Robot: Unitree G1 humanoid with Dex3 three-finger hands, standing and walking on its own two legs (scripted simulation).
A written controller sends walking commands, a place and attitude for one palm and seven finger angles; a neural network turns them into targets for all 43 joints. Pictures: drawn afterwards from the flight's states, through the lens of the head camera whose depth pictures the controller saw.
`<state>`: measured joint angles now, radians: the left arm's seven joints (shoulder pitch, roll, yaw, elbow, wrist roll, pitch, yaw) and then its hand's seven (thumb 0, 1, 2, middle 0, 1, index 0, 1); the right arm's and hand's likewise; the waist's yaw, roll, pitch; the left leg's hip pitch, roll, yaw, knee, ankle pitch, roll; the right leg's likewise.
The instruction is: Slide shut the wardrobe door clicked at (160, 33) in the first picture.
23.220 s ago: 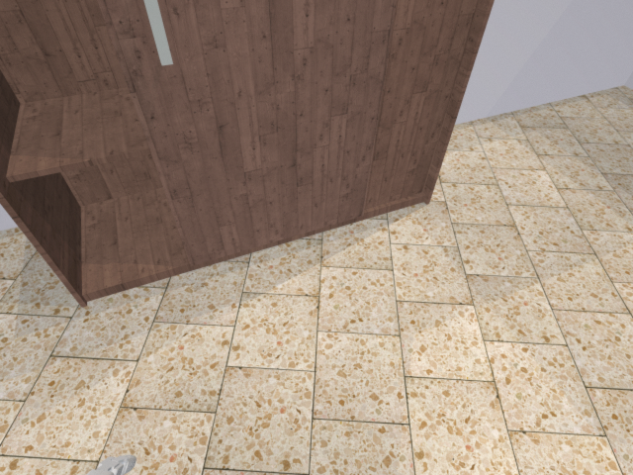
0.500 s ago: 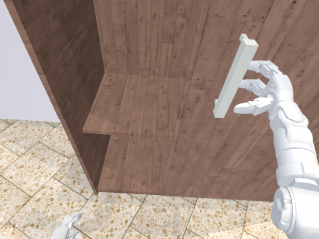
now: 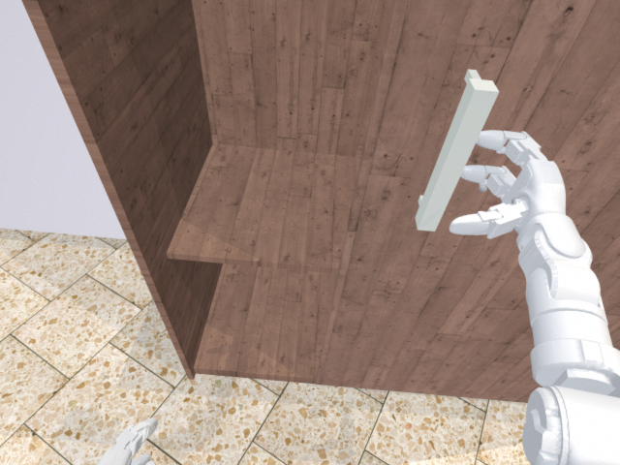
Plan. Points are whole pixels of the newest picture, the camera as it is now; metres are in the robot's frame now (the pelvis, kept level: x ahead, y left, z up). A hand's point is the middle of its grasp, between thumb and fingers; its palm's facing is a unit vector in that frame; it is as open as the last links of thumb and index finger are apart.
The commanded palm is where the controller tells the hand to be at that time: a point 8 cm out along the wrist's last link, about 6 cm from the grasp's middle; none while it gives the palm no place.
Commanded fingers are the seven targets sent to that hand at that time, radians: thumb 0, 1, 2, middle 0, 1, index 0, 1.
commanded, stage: slide the fingers in behind the handle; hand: right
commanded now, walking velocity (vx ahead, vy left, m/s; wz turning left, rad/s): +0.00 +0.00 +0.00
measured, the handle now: (446, 156) +0.48 -0.12 +0.19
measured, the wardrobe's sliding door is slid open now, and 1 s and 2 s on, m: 0.39 0.39 0.39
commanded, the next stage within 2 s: grip the handle and tug to test in 1.28 s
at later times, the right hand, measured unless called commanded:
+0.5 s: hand (465, 181) +0.42 -0.13 +0.19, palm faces -0.02 +1.00 +0.00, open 14.0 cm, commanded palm +0.40 -0.18 +0.19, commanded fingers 0.00 0.50 -0.30 0.30 1.20 0.30 1.20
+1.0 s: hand (447, 185) +0.42 -0.11 +0.19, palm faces -0.02 +1.00 +0.00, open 14.0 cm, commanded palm +0.39 -0.17 +0.19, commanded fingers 0.00 0.50 -0.30 0.30 1.20 0.30 1.20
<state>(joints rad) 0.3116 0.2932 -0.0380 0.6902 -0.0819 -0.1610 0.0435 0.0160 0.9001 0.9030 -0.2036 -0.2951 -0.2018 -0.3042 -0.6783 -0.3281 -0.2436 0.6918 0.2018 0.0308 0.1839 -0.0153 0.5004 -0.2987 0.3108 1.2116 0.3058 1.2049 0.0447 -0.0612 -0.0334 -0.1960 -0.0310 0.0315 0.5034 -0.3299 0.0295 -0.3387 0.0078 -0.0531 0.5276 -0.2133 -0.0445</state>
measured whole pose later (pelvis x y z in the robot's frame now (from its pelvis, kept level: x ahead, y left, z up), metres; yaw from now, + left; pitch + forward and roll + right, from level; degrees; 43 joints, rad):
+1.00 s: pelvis +0.01 +0.01 +0.00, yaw +0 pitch +0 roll +0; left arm 0.24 0.27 -0.04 0.69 -0.07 -0.10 0.04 0.02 0.90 0.90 -0.20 -0.30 -0.20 -0.30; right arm -0.60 -0.23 -0.17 0.51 0.20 0.15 0.08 -0.01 0.50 -0.30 0.30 1.20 0.30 1.20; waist 0.02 -0.07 -0.04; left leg -0.13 -0.04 0.03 0.46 -0.33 0.04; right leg -0.28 0.00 -0.05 0.48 -0.21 -0.03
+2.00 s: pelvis +0.02 +0.00 +0.00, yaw +0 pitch +0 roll +0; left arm 0.23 0.26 -0.04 0.67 -0.07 -0.06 0.03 0.02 0.90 0.90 -0.20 -0.30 -0.20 -0.30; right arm -0.57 -0.21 -0.15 0.42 0.20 0.19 0.05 0.00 -0.51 -0.73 0.34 1.31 0.32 1.31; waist 0.02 -0.06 -0.04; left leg -0.11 -0.03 0.02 0.45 -0.33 0.03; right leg -0.25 0.02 -0.06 0.48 -0.22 -0.04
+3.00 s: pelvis +0.07 +0.01 +0.00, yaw +1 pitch +1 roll +0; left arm 0.18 0.27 -0.04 0.60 -0.06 -0.02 0.03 0.02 0.90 0.90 -0.20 -0.30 -0.20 -0.30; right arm -0.28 -0.20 -0.13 -0.02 0.21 0.31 0.05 -0.02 -0.60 -0.70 0.25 1.35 0.19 1.31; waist 0.00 -0.06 -0.08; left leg -0.06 -0.03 0.03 0.45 -0.35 0.03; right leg -0.19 0.00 -0.05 0.46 -0.29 -0.02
